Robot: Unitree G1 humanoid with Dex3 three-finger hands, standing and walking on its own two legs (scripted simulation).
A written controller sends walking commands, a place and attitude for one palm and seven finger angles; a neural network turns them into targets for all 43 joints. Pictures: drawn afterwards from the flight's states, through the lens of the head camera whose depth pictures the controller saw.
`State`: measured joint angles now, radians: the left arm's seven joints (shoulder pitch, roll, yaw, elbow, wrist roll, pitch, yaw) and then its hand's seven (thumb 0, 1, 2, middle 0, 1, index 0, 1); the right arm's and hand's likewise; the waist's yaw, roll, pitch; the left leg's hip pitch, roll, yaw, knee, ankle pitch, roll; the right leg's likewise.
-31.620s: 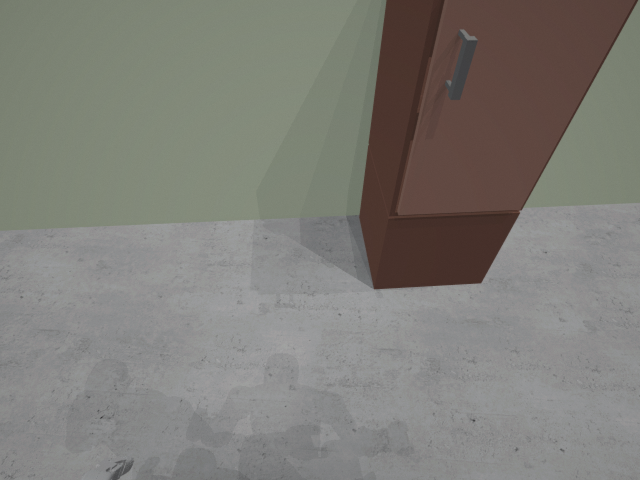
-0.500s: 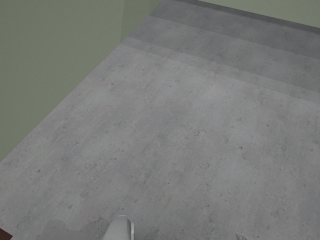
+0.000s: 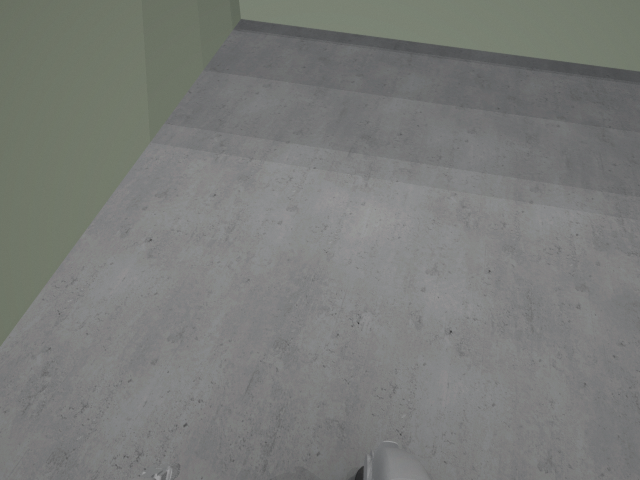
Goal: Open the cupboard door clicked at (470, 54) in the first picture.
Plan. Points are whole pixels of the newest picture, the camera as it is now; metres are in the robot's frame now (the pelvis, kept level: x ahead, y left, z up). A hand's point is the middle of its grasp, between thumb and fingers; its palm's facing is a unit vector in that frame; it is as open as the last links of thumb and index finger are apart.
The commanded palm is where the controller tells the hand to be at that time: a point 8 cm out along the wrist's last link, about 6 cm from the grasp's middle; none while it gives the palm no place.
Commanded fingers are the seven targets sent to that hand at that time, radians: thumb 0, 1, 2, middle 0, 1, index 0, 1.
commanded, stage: walk to a spot facing it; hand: left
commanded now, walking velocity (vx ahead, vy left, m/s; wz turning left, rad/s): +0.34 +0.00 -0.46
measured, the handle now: out of the picture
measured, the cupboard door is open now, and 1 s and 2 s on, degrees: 48 48 48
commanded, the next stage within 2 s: turn to face it in 0.18 s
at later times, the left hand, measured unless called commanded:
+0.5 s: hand (240, 399) +0.26 +0.13 -0.18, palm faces -0.02 -0.99 -0.17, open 7.2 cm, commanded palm none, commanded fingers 0.00 0.90 0.90 -0.20 -0.30 -0.20 -0.30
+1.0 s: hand (221, 340) +0.35 +0.17 -0.17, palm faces +0.24 -0.94 -0.25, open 7.4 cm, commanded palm none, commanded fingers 0.00 0.90 0.90 -0.20 -0.30 -0.20 -0.30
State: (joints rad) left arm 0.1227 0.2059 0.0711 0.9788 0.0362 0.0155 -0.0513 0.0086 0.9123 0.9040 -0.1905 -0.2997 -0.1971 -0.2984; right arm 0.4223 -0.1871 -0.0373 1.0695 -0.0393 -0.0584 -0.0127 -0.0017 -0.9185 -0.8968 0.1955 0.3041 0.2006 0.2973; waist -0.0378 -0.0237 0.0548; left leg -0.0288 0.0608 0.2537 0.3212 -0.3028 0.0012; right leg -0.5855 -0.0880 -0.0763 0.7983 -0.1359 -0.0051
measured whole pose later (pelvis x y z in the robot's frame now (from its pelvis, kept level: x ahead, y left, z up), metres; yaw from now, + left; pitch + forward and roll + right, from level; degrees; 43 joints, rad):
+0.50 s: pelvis +0.22 -0.05 -0.01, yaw -3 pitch +0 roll -1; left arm 0.26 0.17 0.04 1.07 0.01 -0.06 0.01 0.00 0.93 0.90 -0.20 -0.30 -0.20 -0.30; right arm 0.17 -0.16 -0.03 1.02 -0.01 -0.01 0.00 0.00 -0.92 -0.90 0.19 0.30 0.20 0.30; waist -0.02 -0.01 0.04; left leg -0.51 0.07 0.08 0.74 -0.22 -0.04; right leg -0.05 0.05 -0.13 0.37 -0.32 -0.06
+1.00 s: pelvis +0.30 -0.05 +0.00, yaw +13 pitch +3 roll -3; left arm 0.15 0.24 0.08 0.93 0.02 0.04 0.01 0.01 0.91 0.90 -0.19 -0.30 -0.20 -0.30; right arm 0.23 -0.19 -0.06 0.97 -0.03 0.04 0.00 0.00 -0.90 -0.90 0.20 0.30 0.20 0.30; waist -0.03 0.02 0.03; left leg -0.38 -0.05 -0.12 0.46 -0.13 0.05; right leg -0.42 -0.02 0.02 0.83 -0.39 0.08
